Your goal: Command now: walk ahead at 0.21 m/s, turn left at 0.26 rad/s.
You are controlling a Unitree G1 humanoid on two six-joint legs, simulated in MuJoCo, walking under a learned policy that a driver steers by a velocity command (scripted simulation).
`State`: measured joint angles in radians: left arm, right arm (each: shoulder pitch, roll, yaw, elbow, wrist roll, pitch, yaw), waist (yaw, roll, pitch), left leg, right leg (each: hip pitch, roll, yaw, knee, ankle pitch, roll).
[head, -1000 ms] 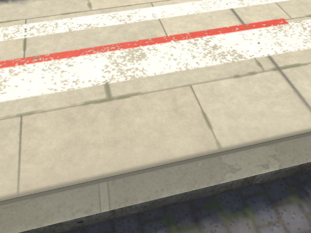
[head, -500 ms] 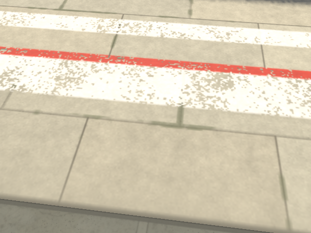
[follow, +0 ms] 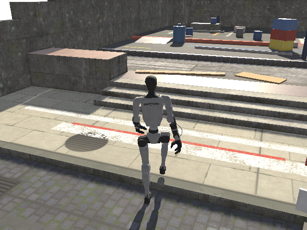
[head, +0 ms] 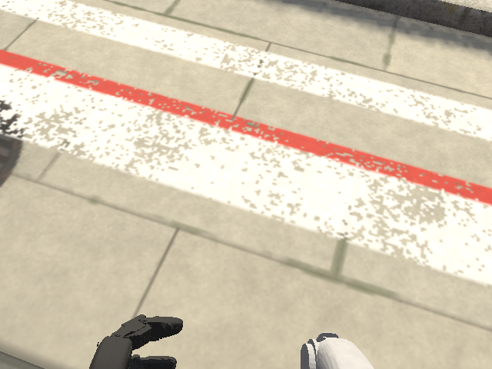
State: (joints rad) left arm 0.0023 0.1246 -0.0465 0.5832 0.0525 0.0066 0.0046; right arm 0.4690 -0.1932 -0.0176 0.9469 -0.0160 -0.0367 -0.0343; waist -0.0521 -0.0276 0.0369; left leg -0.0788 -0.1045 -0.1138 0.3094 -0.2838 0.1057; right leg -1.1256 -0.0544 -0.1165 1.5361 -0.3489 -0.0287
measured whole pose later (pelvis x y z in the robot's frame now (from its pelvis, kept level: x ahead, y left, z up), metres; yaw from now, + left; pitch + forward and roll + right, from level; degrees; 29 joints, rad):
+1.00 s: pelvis +0.28 +0.04 +0.10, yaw -4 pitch +3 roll +0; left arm 0.29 0.29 0.05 0.81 -0.03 -0.06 -0.03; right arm 0.28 -0.23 -0.05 0.80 0.00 -0.11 0.00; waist -0.01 -0.06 -0.05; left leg -0.25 0.01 0.07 0.43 -0.24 0.02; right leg -0.53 0.01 0.05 1.11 -0.33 -0.06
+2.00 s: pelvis +0.82 -0.11 +0.09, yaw -35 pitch +2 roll +1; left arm 0.30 0.29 0.06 0.72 -0.02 -0.04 0.00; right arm 0.22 -0.27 -0.05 0.68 -0.01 -0.11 0.02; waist 0.00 -0.03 0.00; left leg -0.37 -0.03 0.02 0.52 -0.18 0.04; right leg -0.43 0.04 0.09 1.21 -0.38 -0.03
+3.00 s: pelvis +1.27 -0.31 +0.09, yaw -7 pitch +1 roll +0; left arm 0.22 0.28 0.04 0.75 0.04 -0.04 -0.01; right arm 0.24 -0.29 -0.07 0.70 -0.02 -0.01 0.03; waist 0.01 -0.03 0.08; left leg -0.36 -0.10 0.00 0.53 -0.18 0.10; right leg -0.44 -0.09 0.00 1.19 -0.37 0.01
